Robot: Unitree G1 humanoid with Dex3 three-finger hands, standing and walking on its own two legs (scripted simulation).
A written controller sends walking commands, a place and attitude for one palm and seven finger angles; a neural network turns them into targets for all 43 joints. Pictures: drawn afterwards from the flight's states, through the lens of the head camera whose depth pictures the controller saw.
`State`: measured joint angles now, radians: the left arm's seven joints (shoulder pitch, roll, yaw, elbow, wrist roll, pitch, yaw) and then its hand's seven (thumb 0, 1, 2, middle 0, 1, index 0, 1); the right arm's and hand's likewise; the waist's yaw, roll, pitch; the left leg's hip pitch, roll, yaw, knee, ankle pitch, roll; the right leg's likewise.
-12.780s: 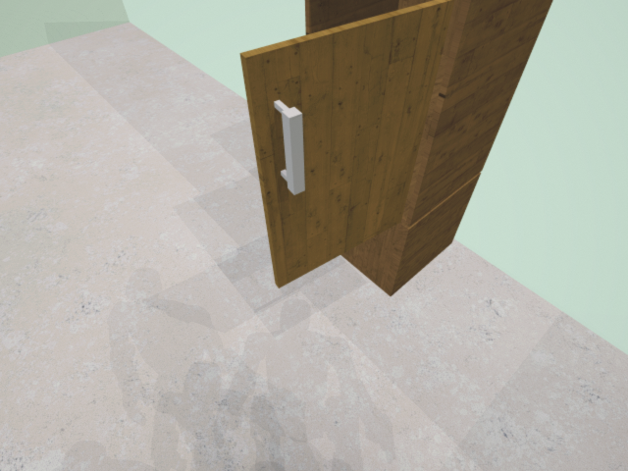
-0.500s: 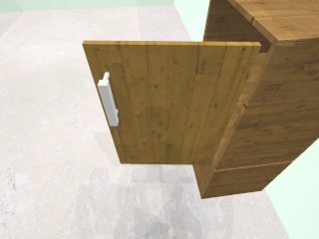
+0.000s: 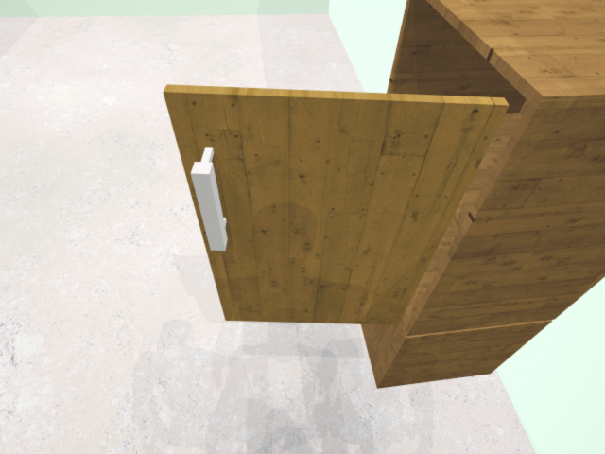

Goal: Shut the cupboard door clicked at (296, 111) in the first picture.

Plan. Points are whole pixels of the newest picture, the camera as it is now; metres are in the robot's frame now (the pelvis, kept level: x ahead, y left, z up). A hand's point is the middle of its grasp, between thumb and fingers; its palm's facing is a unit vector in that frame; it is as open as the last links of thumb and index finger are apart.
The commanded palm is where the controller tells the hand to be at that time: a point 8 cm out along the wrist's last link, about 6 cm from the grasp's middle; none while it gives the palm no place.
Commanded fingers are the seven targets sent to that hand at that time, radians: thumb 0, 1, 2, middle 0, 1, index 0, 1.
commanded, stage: raise the hand and make a fist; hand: left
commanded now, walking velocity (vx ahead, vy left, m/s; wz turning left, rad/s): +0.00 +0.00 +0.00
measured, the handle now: (213, 200) +0.44 +0.16 +0.09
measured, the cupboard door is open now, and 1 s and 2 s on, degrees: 82 82 82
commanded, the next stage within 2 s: bring the fist close to the handle in 1.98 s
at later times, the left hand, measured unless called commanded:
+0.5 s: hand out of the picture +0.11 +0.17 -0.07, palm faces +0.13 -0.99 +0.01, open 6.1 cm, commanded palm +0.11 +0.22 -0.02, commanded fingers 0.00 0.90 0.90 -0.60 -0.74 -0.60 -0.74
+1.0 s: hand (142, 406) +0.17 +0.19 +0.03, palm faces +0.13 -0.99 -0.06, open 3.8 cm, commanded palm +0.13 +0.23 +0.03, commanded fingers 0.00 0.90 0.90 -1.06 -1.24 -1.06 -1.24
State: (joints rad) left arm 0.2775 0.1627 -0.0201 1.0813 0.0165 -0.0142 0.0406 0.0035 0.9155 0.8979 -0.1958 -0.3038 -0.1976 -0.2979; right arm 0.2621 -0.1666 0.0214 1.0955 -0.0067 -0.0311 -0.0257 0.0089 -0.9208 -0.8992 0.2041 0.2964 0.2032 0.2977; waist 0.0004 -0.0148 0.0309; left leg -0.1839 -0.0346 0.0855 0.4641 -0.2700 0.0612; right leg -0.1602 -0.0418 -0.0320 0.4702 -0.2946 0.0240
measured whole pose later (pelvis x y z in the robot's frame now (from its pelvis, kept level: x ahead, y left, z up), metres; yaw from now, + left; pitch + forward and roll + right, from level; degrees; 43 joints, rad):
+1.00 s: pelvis -0.02 -0.02 -0.05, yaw +3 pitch +9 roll -1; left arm 0.49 0.23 0.22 -0.17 -0.33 -0.34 -0.24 0.01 0.90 0.90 -0.88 -1.05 -0.88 -1.05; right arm 0.34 -0.26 0.00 0.55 0.04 -0.23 -0.06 0.02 -0.90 -0.90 0.21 0.30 0.20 0.30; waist 0.01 0.04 -0.10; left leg -0.67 0.00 0.01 0.96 -0.45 0.03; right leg -0.63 0.01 -0.08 0.93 -0.46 -0.03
